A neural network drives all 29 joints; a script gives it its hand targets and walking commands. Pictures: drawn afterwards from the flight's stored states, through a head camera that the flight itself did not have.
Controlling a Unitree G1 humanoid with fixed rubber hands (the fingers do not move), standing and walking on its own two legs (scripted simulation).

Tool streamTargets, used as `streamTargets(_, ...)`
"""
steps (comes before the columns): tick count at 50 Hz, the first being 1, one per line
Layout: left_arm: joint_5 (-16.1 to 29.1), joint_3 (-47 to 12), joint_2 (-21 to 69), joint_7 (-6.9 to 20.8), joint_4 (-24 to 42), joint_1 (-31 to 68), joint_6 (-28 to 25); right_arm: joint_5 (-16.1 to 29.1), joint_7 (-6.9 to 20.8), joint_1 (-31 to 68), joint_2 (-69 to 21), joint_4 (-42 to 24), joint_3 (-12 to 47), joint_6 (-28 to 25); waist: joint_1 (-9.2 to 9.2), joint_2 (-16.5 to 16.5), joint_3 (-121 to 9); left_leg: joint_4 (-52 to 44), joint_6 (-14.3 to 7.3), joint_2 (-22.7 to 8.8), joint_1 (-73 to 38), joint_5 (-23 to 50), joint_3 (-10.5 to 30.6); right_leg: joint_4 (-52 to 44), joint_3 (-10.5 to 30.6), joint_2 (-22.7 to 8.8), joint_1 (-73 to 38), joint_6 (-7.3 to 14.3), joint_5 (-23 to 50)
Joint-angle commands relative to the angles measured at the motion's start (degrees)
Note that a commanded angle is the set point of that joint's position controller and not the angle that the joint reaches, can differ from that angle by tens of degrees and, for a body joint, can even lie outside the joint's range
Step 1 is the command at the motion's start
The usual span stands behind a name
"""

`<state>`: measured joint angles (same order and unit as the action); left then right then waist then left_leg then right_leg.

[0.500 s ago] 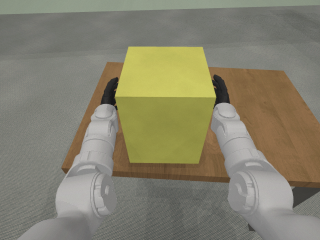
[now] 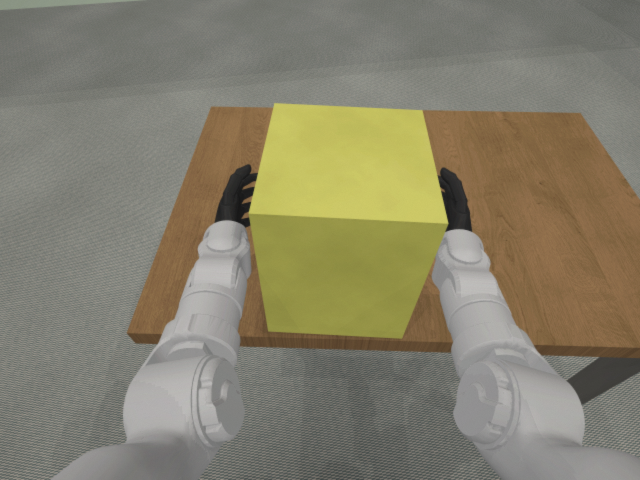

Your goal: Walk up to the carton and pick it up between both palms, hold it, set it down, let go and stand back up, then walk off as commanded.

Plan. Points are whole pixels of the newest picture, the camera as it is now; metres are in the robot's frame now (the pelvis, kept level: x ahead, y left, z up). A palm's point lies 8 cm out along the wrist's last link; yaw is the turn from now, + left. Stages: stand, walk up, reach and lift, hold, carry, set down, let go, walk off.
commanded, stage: set down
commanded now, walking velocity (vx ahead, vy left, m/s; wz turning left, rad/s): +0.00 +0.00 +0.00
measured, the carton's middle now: (341, 226) +0.44 +0.00 +0.06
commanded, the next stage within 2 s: none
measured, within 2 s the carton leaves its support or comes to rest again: neither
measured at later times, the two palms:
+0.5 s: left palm (224, 232) +0.40 +0.16 +0.08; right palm (446, 227) +0.41 -0.13 +0.09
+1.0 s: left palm (229, 227) +0.42 +0.16 +0.07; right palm (446, 229) +0.42 -0.14 +0.08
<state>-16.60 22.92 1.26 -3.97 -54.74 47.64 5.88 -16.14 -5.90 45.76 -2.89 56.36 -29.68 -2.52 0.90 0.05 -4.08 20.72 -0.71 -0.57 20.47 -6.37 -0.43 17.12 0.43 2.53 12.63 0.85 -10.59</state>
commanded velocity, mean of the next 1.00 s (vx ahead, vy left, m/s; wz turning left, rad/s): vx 0.00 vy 0.00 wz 0.00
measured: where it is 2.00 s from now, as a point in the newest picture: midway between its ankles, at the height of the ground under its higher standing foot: outside the picture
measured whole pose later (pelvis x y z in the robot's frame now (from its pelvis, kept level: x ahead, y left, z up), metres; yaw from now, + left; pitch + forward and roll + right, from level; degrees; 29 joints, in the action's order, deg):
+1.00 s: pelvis -0.02 +0.01 -0.01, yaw -2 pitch +12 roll -2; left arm -9.6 20.4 -2.8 -7.0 -63.6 54.5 -1.2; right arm -12.2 -4.4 52.3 1.0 60.7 -25.9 -4.0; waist 1.6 0.2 -4.4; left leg 23.0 -1.7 -1.5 29.9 -4.9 -3.0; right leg 21.4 -0.5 2.2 23.4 0.4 -9.7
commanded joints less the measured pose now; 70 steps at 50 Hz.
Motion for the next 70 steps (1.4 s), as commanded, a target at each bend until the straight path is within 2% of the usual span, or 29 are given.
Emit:
streamTargets(1, 1.51, -12.24, 28.76, 6.95, 8.0, 46.3, -8.51, -3.41, 11.06, 48.26, -33.37, -10.65, 18.02, -8.08, 2.39, -1.51, -49.12, 2.69, 3.53, -1.81, -24.51, 24.56, -4.83, 2.82, -4.95, -1.44, -9.81, -5.48, 28.71)
streamTargets(5, 1.27, -10.62, 26.92, 7.39, 5.94, 46.19, -9.5, -5.45, 11.2, 45.69, -33.61, -8.7, 16.05, -7.84, 1.93, -2.97, -46.97, 0.56, 2.53, -1.37, -19.93, 17.61, -6.05, 3.81, -4.6, -2.26, -13.14, -5.91, 29.93)
streamTargets(9, 0.76, -9.71, 26.06, 7.95, 4.91, 46.12, -10.02, -7.18, 11.06, 43.97, -33.53, -7.3, 13.84, -7.88, 1.1, -2.45, -45.01, -0.69, 2.1, -1.12, -17.84, 14.01, -6.59, 3.96, -4.4, -2.97, -14.24, -6.1, 30.19)
streamTargets(17, -1.5, -8.95, 24.93, 8.4, 5.46, 44.4, -9.71, -8.96, 10.96, 40.48, -32.13, -4.67, 10.47, -8.16, 0.18, 1.88, -40.58, -0.19, 3.03, -1.12, -21.46, 17.11, -6.24, 2.36, -5.29, -2.82, -9.8, -5.61, 25.5)
streamTargets(23, -2.76, -7.28, 21.41, 7.7, 5.53, 41.99, -9.29, -9.45, 10.8, 38.71, -27.16, -3.95, 8.06, -8.65, 0.27, 3.56, -38.98, 0.87, 3.66, -1.5, -25.71, 21.5, -6.0, 0.84, -6.3, -2.04, -5.12, -5.0, 21.26)
streamTargets(28, -3.5, -5.03, 17.47, 6.3, 7.13, 40.56, -9.78, -9.92, 9.89, 37.64, -22.56, -4.47, 5.24, -8.74, 0.5, 2.87, -36.81, 1.24, 3.29, -1.69, -27.1, 22.71, -6.01, -0.17, -6.84, -1.61, -2.56, -4.85, 17.86)
streamTargets(35, -3.11, -1.73, 9.05, 3.84, 7.26, 38.92, -10.52, -8.93, 8.23, 36.54, -14.46, -6.09, 3.63, -8.3, 1.76, 0.41, -37.41, 0.74, 1.74, -1.44, -23.37, 18.0, -6.66, 0.4, -6.44, -1.85, -2.86, -5.08, 16.32)
streamTargets(39, -0.64, -1.49, 0.49, 0.9, 6.69, 38.59, -11.15, -5.8, 5.97, 34.58, -5.75, -5.05, 4.06, -6.99, 1.87, 0.0, -36.72, 0.78, 0.98, -1.27, -19.83, 13.21, -6.72, 1.01, -6.11, -1.8, -1.14, -4.86, 13.17)
streamTargets(44, 5.62, -5.13, -5.38, -2.5, 4.29, 41.26, -11.32, 1.76, 3.88, 37.36, 0.56, -4.78, 8.88, -4.5, 2.01, 1.11, -40.48, 2.64, 1.06, -0.95, -16.26, 10.53, -5.86, 2.3, -5.35, -1.07, 2.03, -3.84, 11.76)
streamTargets(49, 14.02, -10.4, -11.73, -5.67, 3.7, 41.37, -11.49, 11.37, 2.04, 40.19, 10.11, -5.25, 14.75, -2.19, 1.98, 2.92, -52.32, 7.28, 2.63, -1.38, -18.36, 17.08, -4.13, 3.81, -4.68, 0.48, 6.51, -2.43, 14.83)
streamTargets(52, 17.85, -12.75, -15.61, -6.6, 3.81, 36.46, -11.11, 17.23, 0.94, 37.39, 16.35, -6.12, 18.82, -2.14, 2.4, 3.48, -58.69, 10.71, 4.44, -1.71, -21.81, 25.84, -3.01, 4.57, -3.79, 1.18, 7.81, -1.73, 19.57)
streamTargets(54, 19.45, -14.08, -16.67, -6.65, 5.69, 33.61, -10.22, 21.05, 0.19, 34.77, 19.09, -6.53, 21.48, -2.62, 2.24, 3.38, -60.65, 12.59, 5.55, -2.05, -23.67, 31.68, -2.11, 5.2, -3.16, 1.56, 7.64, -1.63, 23.3)
streamTargets(56, 20.06, -15.45, -16.68, -6.23, 7.57, 31.65, -9.08, 23.3, -0.4, 31.79, 21.19, -6.31, 22.42, -3.06, 0.78, 2.24, -59.92, 13.24, 5.83, -2.5, -24.24, 34.27, -1.04, 5.73, -3.16, 2.03, 7.2, -1.89, 26.02)
streamTargets(59, 19.24, -15.15, -16.41, -5.16, 8.99, 32.69, -7.36, 23.73, -1.12, 32.27, 22.37, -6.98, 21.74, -2.83, -0.09, 0.23, -53.76, 11.59, 5.09, -2.57, -22.04, 30.95, 0.08, 5.58, -3.16, 2.11, 7.03, -2.6, 24.14)
streamTargets(61, 19.55, -15.61, -16.46, -4.54, 12.35, 30.45, -6.2, 24.59, -1.27, 31.52, 23.25, -9.17, 21.52, -2.8, -0.51, -0.51, -50.23, 10.46, 4.78, -2.68, -21.61, 29.43, 0.54, 5.4, -3.31, 2.03, 6.47, -2.83, 23.5)
streamTargets(63, 20.16, -16.59, -16.35, -4.01, 16.33, 28.48, -5.29, 25.73, -1.22, 30.45, 23.95, -11.8, 21.05, -3.05, -1.24, -0.23, -48.18, 9.81, 4.81, -2.76, -22.01, 28.85, 0.99, 4.96, -3.52, 1.91, 6.63, -2.94, 22.36)
streamTargets(68, 20.22, -17.74, -15.19, -2.94, 25.01, 22.15, -3.2, 27.28, 0.1, 24.03, 22.77, -19.07, 22.07, -3.65, -1.41, 1.89, -48.64, 9.93, 4.84, -2.68, -24.3, 31.38, 1.73, 3.3, -3.34, 1.47, 6.93, -2.74, 20.1)
streamTargets(70, 19.44, -17.71, -14.38, -2.11, 27.43, 20.01, -2.45, 27.34, 1.01, 21.5, 21.71, -20.82, 22.53, -3.59, -1.24, 2.92, -48.15, 9.39, 4.68, -2.33, -24.68, 30.09, 1.57, 2.62, -3.19, 1.06, 6.65, -2.67, 18.54)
